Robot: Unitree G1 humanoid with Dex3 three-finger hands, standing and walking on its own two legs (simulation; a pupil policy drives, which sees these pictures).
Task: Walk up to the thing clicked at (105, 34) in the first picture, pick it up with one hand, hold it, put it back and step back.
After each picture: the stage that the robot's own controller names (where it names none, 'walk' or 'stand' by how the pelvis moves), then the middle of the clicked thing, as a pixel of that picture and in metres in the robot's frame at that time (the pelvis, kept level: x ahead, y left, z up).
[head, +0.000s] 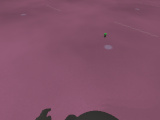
stand; (105, 35) +2.30 -0.36 -0.72
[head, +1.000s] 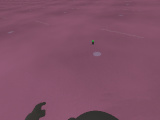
walk; (92, 42) +2.16 +0.08 -0.68
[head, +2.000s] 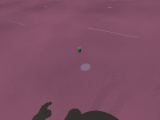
walk; (79, 49) +1.49 +0.38 -0.71
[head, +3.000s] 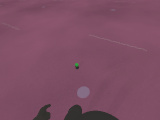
walk; (76, 66) +0.98 +0.33 -0.72
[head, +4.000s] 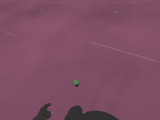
walk; (76, 83) +0.62 +0.27 -0.71
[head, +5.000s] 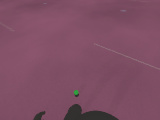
stand; (76, 93) +0.42 +0.22 -0.70
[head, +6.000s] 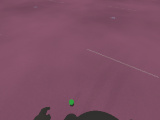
stand; (71, 103) +0.33 +0.20 -0.72
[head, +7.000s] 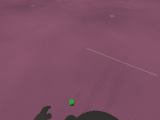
stand; (71, 102) +0.33 +0.20 -0.73
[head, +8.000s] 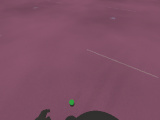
stand; (71, 103) +0.34 +0.20 -0.73
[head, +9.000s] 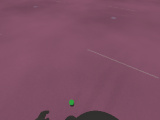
stand; (71, 103) +0.33 +0.20 -0.73
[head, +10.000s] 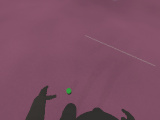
go down; (69, 91) +0.36 +0.20 -0.68
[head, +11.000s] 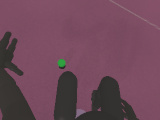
go down; (61, 64) +0.41 +0.23 -0.30
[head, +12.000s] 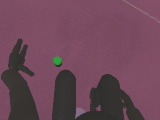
close in; (57, 62) +0.41 +0.25 -0.27
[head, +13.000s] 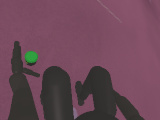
close in; (31, 59) +0.40 +0.27 -0.22
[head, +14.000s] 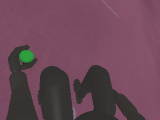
close; (26, 58) +0.39 +0.28 -0.22
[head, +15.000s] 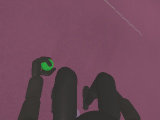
lift; (46, 66) +0.32 +0.27 -0.16
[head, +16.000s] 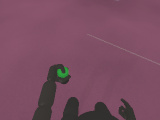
lift; (63, 75) +0.32 +0.18 +0.01
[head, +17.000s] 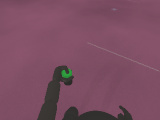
hold; (67, 77) +0.32 +0.17 +0.00
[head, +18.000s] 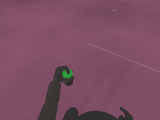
hold; (68, 77) +0.32 +0.16 -0.01
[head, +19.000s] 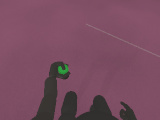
crouch; (64, 72) +0.36 +0.18 -0.06
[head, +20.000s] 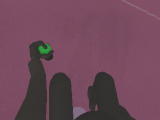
lower; (46, 52) +0.46 +0.26 -0.12
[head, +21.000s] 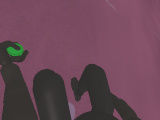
lower; (17, 53) +0.43 +0.29 -0.23
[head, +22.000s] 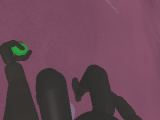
lower; (21, 52) +0.42 +0.29 -0.23
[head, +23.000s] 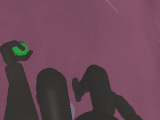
lower; (21, 52) +0.42 +0.29 -0.23
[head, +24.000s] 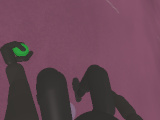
lower; (22, 53) +0.41 +0.29 -0.22
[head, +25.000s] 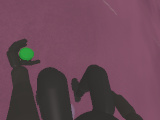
open; (25, 56) +0.40 +0.27 -0.23
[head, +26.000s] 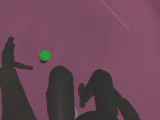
stand; (44, 57) +0.40 +0.25 -0.24
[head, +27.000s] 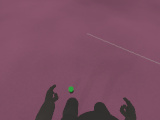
stand; (71, 90) +0.38 +0.18 -0.60
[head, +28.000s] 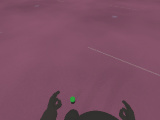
stand; (72, 100) +0.37 +0.18 -0.67
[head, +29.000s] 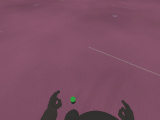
stand; (73, 100) +0.36 +0.18 -0.67
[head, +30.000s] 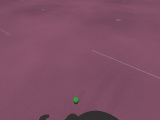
stand; (75, 100) +0.39 +0.17 -0.72
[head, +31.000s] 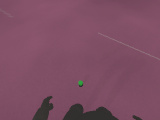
walk; (80, 83) +0.46 +0.14 -0.70
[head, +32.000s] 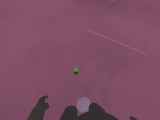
walk; (76, 71) +0.70 +0.15 -0.71
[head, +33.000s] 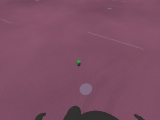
stand; (78, 63) +1.01 +0.24 -0.70
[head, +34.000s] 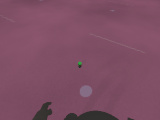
stand; (79, 64) +1.00 +0.19 -0.72
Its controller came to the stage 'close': yes
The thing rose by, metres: 0.71
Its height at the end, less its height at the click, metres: +0.00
